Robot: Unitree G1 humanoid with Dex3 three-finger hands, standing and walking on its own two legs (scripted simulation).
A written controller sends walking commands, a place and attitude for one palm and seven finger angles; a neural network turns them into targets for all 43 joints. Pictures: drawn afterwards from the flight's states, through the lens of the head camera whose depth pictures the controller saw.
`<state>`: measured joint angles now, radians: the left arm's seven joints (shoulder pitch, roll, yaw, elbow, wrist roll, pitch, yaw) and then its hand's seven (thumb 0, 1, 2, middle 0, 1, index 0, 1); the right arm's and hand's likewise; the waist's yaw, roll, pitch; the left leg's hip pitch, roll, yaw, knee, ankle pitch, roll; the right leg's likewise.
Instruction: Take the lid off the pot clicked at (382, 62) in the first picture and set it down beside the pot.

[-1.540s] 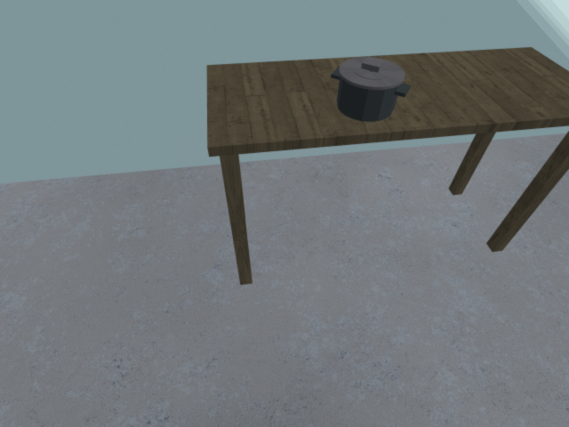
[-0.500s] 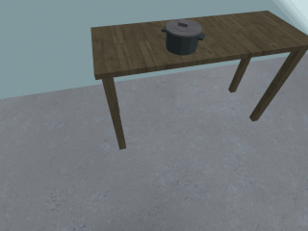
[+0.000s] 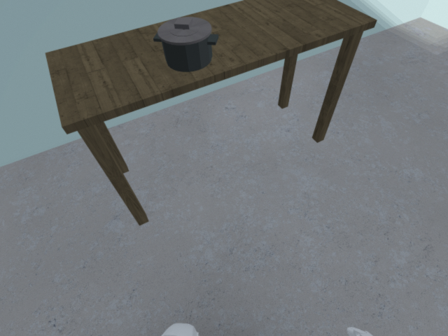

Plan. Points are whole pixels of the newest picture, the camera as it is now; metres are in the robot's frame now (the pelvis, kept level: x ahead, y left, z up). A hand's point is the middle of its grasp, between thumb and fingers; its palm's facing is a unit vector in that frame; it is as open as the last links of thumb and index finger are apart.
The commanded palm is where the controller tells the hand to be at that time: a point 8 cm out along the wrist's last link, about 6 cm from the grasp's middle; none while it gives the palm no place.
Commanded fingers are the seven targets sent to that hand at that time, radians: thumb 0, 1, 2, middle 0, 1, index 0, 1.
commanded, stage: walk to a spot facing it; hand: left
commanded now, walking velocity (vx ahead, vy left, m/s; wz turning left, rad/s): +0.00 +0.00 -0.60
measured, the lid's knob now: (183, 23) +0.97 +0.23 +0.07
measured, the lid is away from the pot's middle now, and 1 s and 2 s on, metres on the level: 0.00 0.00 0.00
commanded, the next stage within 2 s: turn to face it in 1.70 s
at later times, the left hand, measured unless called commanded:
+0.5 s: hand out of the picture +0.12 +0.24 -0.17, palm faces -0.29 -0.93 -0.22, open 7.4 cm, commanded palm none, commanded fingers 0.00 0.90 0.90 -0.20 -0.30 -0.20 -0.30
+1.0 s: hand (211, 304) +0.20 +0.06 -0.16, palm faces -0.54 -0.82 -0.21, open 7.4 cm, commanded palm none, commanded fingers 0.00 0.90 0.90 -0.20 -0.30 -0.20 -0.30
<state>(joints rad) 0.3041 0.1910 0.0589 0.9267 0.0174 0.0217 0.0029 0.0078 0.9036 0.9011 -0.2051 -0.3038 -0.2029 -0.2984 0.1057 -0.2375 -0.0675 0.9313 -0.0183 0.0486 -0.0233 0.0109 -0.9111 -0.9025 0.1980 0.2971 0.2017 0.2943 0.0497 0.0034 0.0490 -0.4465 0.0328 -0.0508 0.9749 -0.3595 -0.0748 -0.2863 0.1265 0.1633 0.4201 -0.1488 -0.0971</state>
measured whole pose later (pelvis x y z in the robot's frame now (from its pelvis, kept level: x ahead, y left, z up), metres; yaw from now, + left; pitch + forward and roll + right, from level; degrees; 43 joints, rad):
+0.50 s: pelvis -0.01 +0.04 +0.00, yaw -20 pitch +0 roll -1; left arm 0.24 0.29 0.09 0.91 0.03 0.08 -0.04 0.01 0.91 0.90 -0.20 -0.30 -0.20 -0.30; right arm 0.26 -0.20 -0.02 0.89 -0.02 -0.01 -0.02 0.01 -0.91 -0.90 0.20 0.30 0.21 0.29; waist 0.02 -0.05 0.04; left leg -0.12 0.05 0.11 0.43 -0.30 0.00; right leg -0.52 -0.03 0.03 1.04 -0.36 0.08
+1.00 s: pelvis +0.08 -0.08 +0.00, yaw -35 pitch +0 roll +0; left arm 0.35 0.17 0.04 0.98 0.02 -0.05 -0.01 0.01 0.90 0.90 -0.20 -0.30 -0.20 -0.30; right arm 0.24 -0.22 -0.07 0.94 -0.03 -0.01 0.03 0.01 -0.91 -0.90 0.20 0.30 0.20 0.29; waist -0.02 0.02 0.01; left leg -0.63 0.14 0.05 1.01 -0.17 -0.08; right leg -0.06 0.05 0.02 0.34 -0.29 -0.06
